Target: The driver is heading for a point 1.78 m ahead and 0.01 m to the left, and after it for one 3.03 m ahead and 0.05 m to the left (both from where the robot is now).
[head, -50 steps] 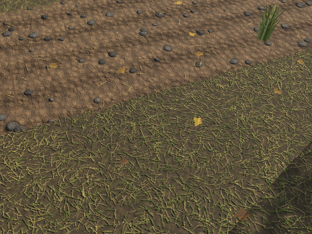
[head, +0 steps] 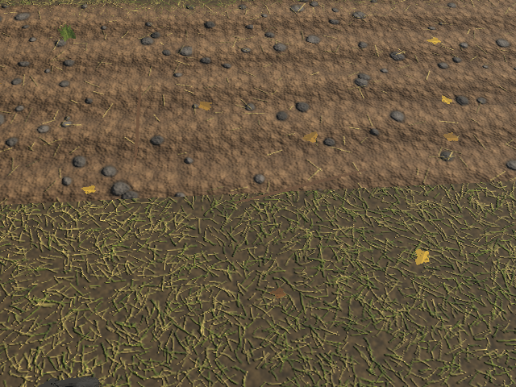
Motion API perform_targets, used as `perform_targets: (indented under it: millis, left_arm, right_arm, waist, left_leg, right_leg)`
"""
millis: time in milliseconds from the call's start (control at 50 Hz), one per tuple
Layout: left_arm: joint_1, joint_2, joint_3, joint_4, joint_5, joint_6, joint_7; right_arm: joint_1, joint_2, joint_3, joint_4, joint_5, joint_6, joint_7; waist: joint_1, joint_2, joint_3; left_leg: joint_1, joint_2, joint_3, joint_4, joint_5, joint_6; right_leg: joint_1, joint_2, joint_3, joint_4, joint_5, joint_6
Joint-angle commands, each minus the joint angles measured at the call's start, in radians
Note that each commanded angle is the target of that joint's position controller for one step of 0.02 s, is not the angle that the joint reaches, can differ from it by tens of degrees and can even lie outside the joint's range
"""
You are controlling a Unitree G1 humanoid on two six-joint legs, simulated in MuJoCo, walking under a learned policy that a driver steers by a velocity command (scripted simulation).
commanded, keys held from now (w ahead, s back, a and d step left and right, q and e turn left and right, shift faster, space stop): q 0.14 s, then no key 0.52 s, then w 0.34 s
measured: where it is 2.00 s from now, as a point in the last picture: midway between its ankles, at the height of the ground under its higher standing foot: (215, 337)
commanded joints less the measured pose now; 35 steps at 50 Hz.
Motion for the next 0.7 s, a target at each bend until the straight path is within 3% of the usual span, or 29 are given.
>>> perform_targets:
  millis: [20,40,60,80,100,120,140,180,220,260,300,360,380,400,420,440,460,500,540,580,620,660,680,700]
  left_arm:
    - [0.086,0.129,0.042,-0.040,0.012,-0.025,-0.002]
    - [0.092,0.194,0.052,-0.054,0.028,-0.019,0.004]
    - [0.091,0.228,0.056,-0.048,0.058,-0.016,-0.002]
    - [0.057,0.184,0.045,-0.066,0.047,-0.020,-0.002]
    - [0.012,0.131,0.029,-0.077,0.038,-0.018,0.002]
    - [-0.020,0.112,0.023,-0.083,0.027,-0.013,0.005]
    - [-0.029,0.106,0.020,-0.082,0.017,-0.009,0.008]
    - [0.023,0.119,0.021,-0.060,0.023,0.000,0.014]
    - [0.061,0.136,0.025,-0.043,0.025,0.007,0.017]
    - [0.049,0.157,0.029,-0.040,0.019,0.013,0.012]
    - [0.054,0.176,0.031,-0.031,0.009,0.016,0.005]
    - [0.051,0.153,0.013,-0.014,-0.013,0.016,0.000]
    - [0.100,0.123,0.000,0.006,-0.004,0.008,-0.005]
    - [0.127,0.069,-0.020,-0.002,0.042,-0.001,-0.013]
    - [0.087,0.062,-0.025,-0.029,0.034,0.002,-0.005]
    - [0.061,0.125,-0.012,-0.024,0.022,0.013,0.003]
    - [0.055,0.126,-0.009,-0.018,0.019,0.017,0.005]
    - [0.074,0.128,-0.003,0.004,0.022,0.031,0.012]
    - [0.110,0.100,-0.010,0.023,0.013,0.033,0.005]
    - [0.122,0.084,-0.017,0.036,0.008,0.031,-0.001]
    - [0.143,0.074,-0.023,0.049,0.015,0.028,-0.006]
    - [0.137,0.128,-0.018,0.041,0.033,0.026,-0.009]
    - [0.140,0.173,-0.005,0.064,0.022,0.025,-0.010]
    - [0.140,0.150,-0.005,0.060,0.014,0.023,-0.011]
  right_arm:
    - [-0.042,-0.132,-0.032,-0.089,0.006,-0.007,-0.010]
    - [0.013,-0.071,-0.016,-0.089,-0.016,-0.010,-0.005]
    - [0.035,-0.105,-0.028,-0.115,-0.003,-0.019,-0.007]
    - [0.063,-0.187,-0.053,-0.091,-0.010,-0.024,-0.006]
    - [0.056,-0.211,-0.067,-0.071,-0.003,-0.018,-0.005]
    - [0.063,-0.186,-0.066,-0.054,-0.002,-0.005,-0.008]
    - [0.062,-0.163,-0.060,-0.055,0.000,0.004,-0.007]
    - [0.023,-0.098,-0.037,-0.079,0.002,0.003,0.002]
    - [-0.013,-0.065,-0.021,-0.102,-0.002,-0.001,0.006]
    - [-0.027,-0.046,-0.007,-0.113,-0.012,-0.004,0.013]
    - [-0.023,-0.051,-0.005,-0.114,-0.011,-0.006,0.018]
    - [0.058,-0.047,-0.008,-0.076,-0.019,-0.009,0.025]
    - [0.062,-0.073,-0.009,-0.082,-0.028,-0.010,0.022]
    - [0.084,-0.155,-0.020,-0.098,-0.035,-0.011,0.011]
    - [0.034,-0.127,-0.004,-0.092,-0.059,-0.023,0.024]
    - [-0.024,-0.081,0.007,-0.112,-0.058,-0.039,0.035]
    - [-0.033,-0.054,0.018,-0.094,-0.061,-0.052,0.037]
    - [-0.052,-0.071,0.016,-0.075,-0.045,-0.066,0.036]
    - [-0.057,-0.052,0.025,-0.054,-0.041,-0.066,0.034]
    - [-0.072,-0.036,0.029,-0.041,-0.037,-0.060,0.035]
    - [-0.081,-0.023,0.034,-0.024,-0.027,-0.051,0.036]
    - [-0.027,-0.023,0.030,0.001,-0.039,-0.052,0.039]
    - [0.012,-0.026,0.026,0.005,-0.043,-0.047,0.038]
    - [-0.026,-0.054,0.021,0.008,-0.039,-0.041,0.033]
  waist:
    - [0.051,0.121,-0.158]
    - [0.015,-0.106,-0.186]
    - [-0.007,-0.294,-0.153]
    - [-0.005,-0.205,-0.132]
    - [-0.010,-0.152,-0.103]
    - [-0.019,-0.126,-0.084]
    - [-0.009,-0.137,-0.069]
    - [0.021,-0.148,-0.072]
    - [0.048,-0.163,-0.104]
    - [0.055,-0.183,-0.125]
    - [0.061,-0.210,-0.125]
    - [0.013,-0.172,-0.117]
    - [0.022,-0.114,-0.130]
    - [0.056,0.111,-0.178]
    - [0.055,0.256,-0.163]
    - [0.037,0.184,-0.103]
    - [0.040,0.181,-0.090]
    - [0.038,0.163,-0.069]
    - [0.054,0.136,-0.087]
    - [0.054,0.124,-0.098]
    - [0.074,0.101,-0.100]
    - [0.036,0.016,-0.090]
    - [-0.001,-0.064,-0.073]
    - [0.035,-0.043,-0.043]
  left_leg:
    - [0.049,0.154,-0.246,-0.009,0.212,0.092]
    - [-0.087,0.031,-0.100,0.215,-0.123,0.030]
    - [-0.254,-0.063,0.018,0.407,-0.439,-0.021]
    - [-0.289,0.015,0.031,0.595,-0.400,-0.060]
    - [-0.290,0.032,0.046,0.659,-0.324,-0.077]
    - [-0.295,0.042,0.060,0.680,-0.264,-0.095]
    - [-0.318,0.046,0.071,0.688,-0.215,-0.111]
    - [-0.289,0.045,0.115,0.608,-0.176,-0.122]
    - [-0.263,0.057,0.136,0.479,-0.182,-0.125]
    - [-0.161,0.077,0.168,0.328,-0.197,-0.115]
    - [-0.071,0.075,0.207,0.201,-0.185,-0.103]
    - [0.136,0.050,0.255,-0.152,0.076,-0.050]
    - [0.255,0.096,0.179,-0.195,0.215,-0.024]
    - [0.367,0.299,-0.061,-0.178,0.547,0.036]
    - [0.177,0.405,-0.154,-0.191,0.486,0.192]
    - [0.141,0.363,-0.136,-0.217,0.364,0.223]
    - [0.138,0.333,-0.104,-0.221,0.320,0.202]
    - [0.156,0.310,-0.078,-0.207,0.358,0.174]
    - [0.143,0.291,-0.031,-0.178,0.481,0.168]
    - [0.146,0.267,-0.003,-0.156,0.490,0.159]
    - [0.122,0.234,0.019,-0.139,0.384,0.124]
    - [0.086,0.159,0.049,-0.119,0.123,0.052]
    - [0.086,0.108,0.096,-0.149,-0.036,0.034]
    - [0.091,0.090,0.116,-0.118,-0.188,0.031]
  right_leg:
    - [0.183,-0.082,0.027,-0.211,0.233,-0.053]
    - [0.299,-0.287,0.222,-0.221,0.475,-0.136]
    - [0.265,-0.458,0.440,-0.241,0.632,-0.317]
    - [0.231,-0.485,0.416,-0.251,0.581,-0.369]
    - [0.197,-0.409,0.298,-0.242,0.517,-0.325]
    - [0.185,-0.340,0.207,-0.234,0.448,-0.278]
    - [0.193,-0.318,0.160,-0.225,0.470,-0.265]
    - [0.194,-0.281,0.093,-0.227,0.519,-0.269]
    - [0.251,-0.292,0.079,-0.214,0.538,-0.282]
    - [0.234,-0.296,0.050,-0.201,0.538,-0.280]
    - [0.205,-0.305,0.049,-0.195,0.525,-0.279]
    - [0.133,-0.274,0.024,-0.135,0.403,-0.217]
    - [0.063,-0.240,-0.002,-0.097,0.299,-0.141]
    - [-0.052,-0.146,-0.098,0.094,0.045,-0.041]
    - [-0.033,-0.114,-0.076,0.104,-0.257,-0.009]
    - [-0.035,-0.125,-0.061,0.166,-0.260,0.012]
    - [-0.050,-0.124,-0.050,0.185,-0.235,0.015]
    - [-0.069,-0.132,-0.029,0.199,-0.192,0.023]
    - [-0.009,-0.130,-0.033,0.186,-0.162,0.028]
    - [0.042,-0.121,-0.054,0.093,-0.108,0.028]
    - [0.139,-0.111,-0.071,-0.098,0.095,0.018]
    - [0.197,-0.152,-0.028,-0.132,0.334,-0.012]
    - [0.137,-0.131,-0.045,-0.101,0.138,-0.044]
    - [0.077,-0.104,-0.060,-0.110,-0.086,-0.066]
Velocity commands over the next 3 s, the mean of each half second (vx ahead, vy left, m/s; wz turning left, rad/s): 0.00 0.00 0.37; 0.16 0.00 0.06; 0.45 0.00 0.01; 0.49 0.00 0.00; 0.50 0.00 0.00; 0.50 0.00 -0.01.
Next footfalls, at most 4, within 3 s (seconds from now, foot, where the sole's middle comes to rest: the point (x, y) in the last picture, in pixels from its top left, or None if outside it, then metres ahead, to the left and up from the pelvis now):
0.02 right None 0.05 -0.13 -0.77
0.38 left None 0.01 0.13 -0.77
0.64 right None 0.04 -0.12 -0.77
1.12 left None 0.17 0.18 -0.77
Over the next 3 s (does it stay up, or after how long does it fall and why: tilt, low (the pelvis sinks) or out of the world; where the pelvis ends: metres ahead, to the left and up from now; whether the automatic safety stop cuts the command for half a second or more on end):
stays up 1.16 0.14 -0.14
